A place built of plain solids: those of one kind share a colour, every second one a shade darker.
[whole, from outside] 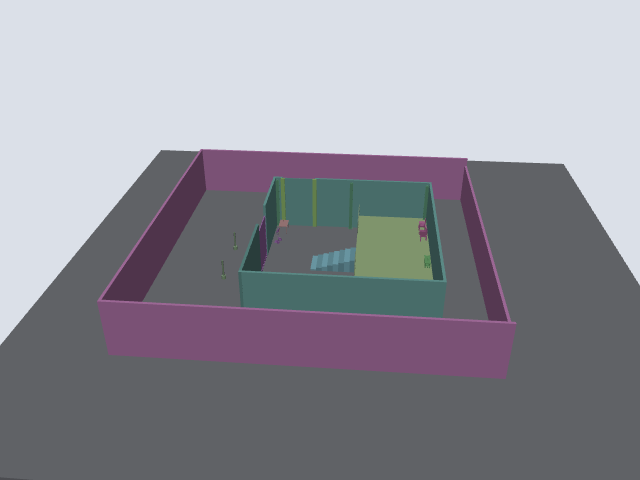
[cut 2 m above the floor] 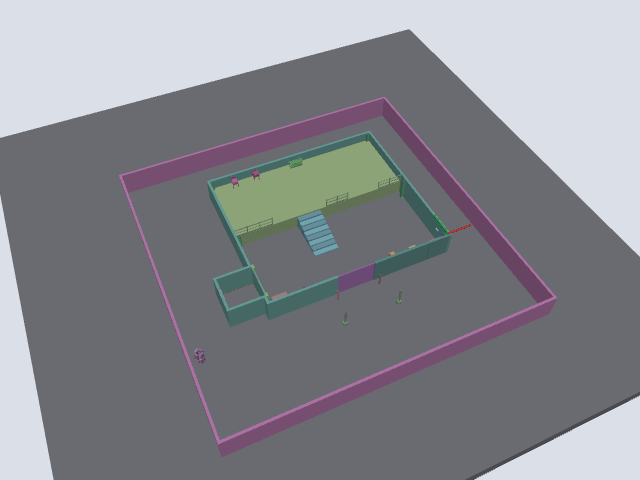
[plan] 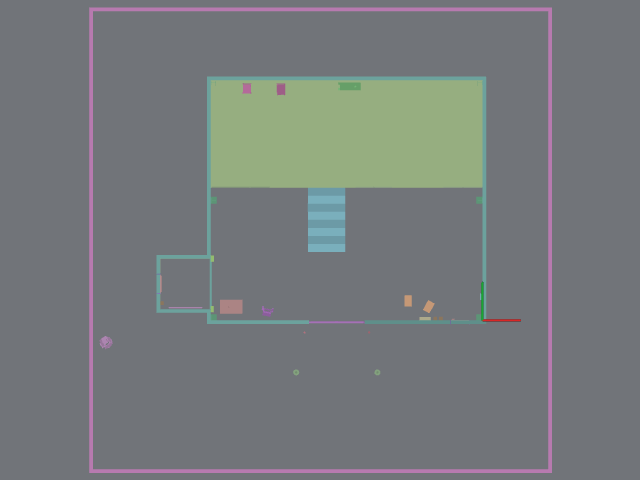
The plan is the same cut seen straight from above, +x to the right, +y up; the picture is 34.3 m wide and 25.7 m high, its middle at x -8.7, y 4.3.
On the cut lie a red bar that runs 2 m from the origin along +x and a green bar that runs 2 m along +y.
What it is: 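A works' assembly hall with a stage; one tall room on two levels; a low floor behind the doors and a raised floor 1.19 m over it, whose front bears 2 heads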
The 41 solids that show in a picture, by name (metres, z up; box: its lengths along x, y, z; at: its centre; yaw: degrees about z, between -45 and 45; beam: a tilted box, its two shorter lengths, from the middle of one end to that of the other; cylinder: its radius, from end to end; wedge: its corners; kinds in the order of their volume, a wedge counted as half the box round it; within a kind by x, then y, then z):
{
 "raised_floor_bank_1": {"box": [14.55, 5.75, 1.24], "at": [-7.28, 9.97, 0.57]},
 "yard_bound_1": {"box": [0.2, 24.92, 4.24], "at": [-20.96, 4.28, 2.07]},
 "yard_bound_2": {"box": [24.78, 0.2, 4.24], "at": [-8.67, -8.08, 2.07]},
 "yard_bound_3": {"box": [24.78, 0.2, 3.54], "at": [-8.67, 16.64, 1.72]},
 "yard_bound_4": {"box": [0.2, 24.92, 4.24], "at": [3.62, 4.28, 2.07]},
 "wall_1": {"box": [0.2, 3.1, 2.55], "at": [-17.35, 1.95, 1.23]},
 "wall_2": {"box": [2.9, 0.2, 2.55], "at": [-16.0, 0.5, 1.23]},
 "wall_3": {"box": [2.9, 0.2, 2.55], "at": [-16.0, 3.4, 1.23]},
 "wall_4": {"box": [0.2, 0.8, 4.55], "at": [-14.65, 0.2, 2.23]},
 "wall_5": {"box": [0.2, 9.75, 4.55], "at": [-14.65, 8.18, 2.23]},
 "wall_6": {"box": [0.06, 2.7, 2.55], "at": [-14.58, 1.95, 1.23]},
 "wall_7": {"box": [0.06, 2.82, 4.55], "at": [-14.52, 1.95, 2.23]},
 "wall_8": {"box": [5.46, 0.2, 4.55], "at": [-12.03, -0.1, 2.23]},
 "wall_9": {"box": [14.95, 0.2, 4.55], "at": [-7.28, 12.95, 2.23]},
 "wall_10": {"box": [6.51, 0.2, 4.55], "at": [-3.05, -0.1, 2.23]},
 "wall_11": {"box": [0.2, 13.25, 4.55], "at": [0.1, 6.42, 2.23]},
 "door_landing_1": {"box": [2.0, 0.45, 0.18], "at": [-8.35, 3.88, 0.04]},
 "door_landing_2": {"box": [2.0, 0.45, 0.31], "at": [-8.35, 4.31, 0.11]},
 "door_landing_3": {"box": [2.0, 0.45, 0.45], "at": [-8.35, 4.74, 0.17]},
 "door_landing_4": {"box": [2.0, 0.45, 0.58], "at": [-8.35, 5.17, 0.24]},
 "door_landing_5": {"box": [2.0, 0.45, 0.71], "at": [-8.35, 5.6, 0.31]},
 "door_landing_6": {"box": [2.0, 0.45, 0.84], "at": [-8.35, 6.03, 0.37]},
 "door_landing_7": {"box": [2.0, 0.45, 0.98], "at": [-8.35, 6.46, 0.44]},
 "door_landing_8": {"box": [2.0, 0.45, 1.11], "at": [-8.35, 6.89, 0.5]},
 "roller_shutter_1": {"box": [2.86, 0.06, 3.65], "at": [-7.8, -0.12, 1.77]},
 "roller_shutter_2": {"box": [2.85, 0.1, 0.1], "at": [-7.8, -0.1, 0.0]},
 "pier_1": {"box": [0.17, 0.34, 4.55], "at": [-14.46, 0.6, 2.23]},
 "pier_2": {"box": [0.17, 0.34, 4.55], "at": [-14.46, 3.3, 2.23]},
 "carton_1": {"box": [0.4, 0.6, 0.45], "at": [-3.98, 1.04, 0.17]},
 "carton_2": {"box": [0.4, 0.6, 0.45], "at": [-2.88, 0.72, 0.17], "yaw": -29.1},
 "steel_column_1": {"box": [0.38, 0.38, 0.07], "at": [-14.41, 6.42, -0.02]},
 "steel_column_2": {"box": [0.014, 0.26, 4.35], "at": [-14.29, 0.14, 2.12]},
 "steel_column_3": {"box": [0.014, 0.26, 4.35], "at": [-14.29, 6.42, 2.12]},
 "steel_column_4": {"box": [0.014, 0.26, 4.35], "at": [-14.29, 12.71, 2.12]},
 "steel_column_5": {"box": [0.38, 0.38, 0.07], "at": [-0.14, 6.42, -0.02]},
 "bench_short_1": {"box": [1.11, 0.4, 0.07], "at": [-7.07, 12.52, 1.61]},
 "mess_table_1": {"box": [1.2, 0.75, 0.029], "at": [-13.45, 0.72, 0.73]},
 "chair_stack_1": {"box": [0.41, 0.43, 0.04], "at": [-12.61, 12.36, 1.8], "yaw": 0.2},
 "chair_stack_2": {"box": [0.41, 0.43, 0.037], "at": [-10.79, 12.28, 2.0], "yaw": 1.4},
 "deck_rail_1": {"box": [3.15, 0.05, 0.05], "at": [-12.97, 7.13, 1.9]},
 "low_rail_1": {"box": [0.014, 2.7, 0.15], "at": [-14.62, 1.95, 0.03]}
}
